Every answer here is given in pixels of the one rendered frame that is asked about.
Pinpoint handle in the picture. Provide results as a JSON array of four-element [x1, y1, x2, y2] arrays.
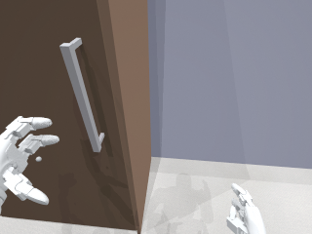
[[59, 38, 104, 153]]

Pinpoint robot right hand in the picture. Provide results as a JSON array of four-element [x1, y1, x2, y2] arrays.
[[226, 183, 266, 234]]

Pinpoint wardrobe door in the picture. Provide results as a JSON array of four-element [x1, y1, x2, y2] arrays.
[[0, 0, 137, 231]]

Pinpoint robot left hand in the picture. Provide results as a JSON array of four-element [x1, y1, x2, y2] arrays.
[[0, 116, 59, 206]]

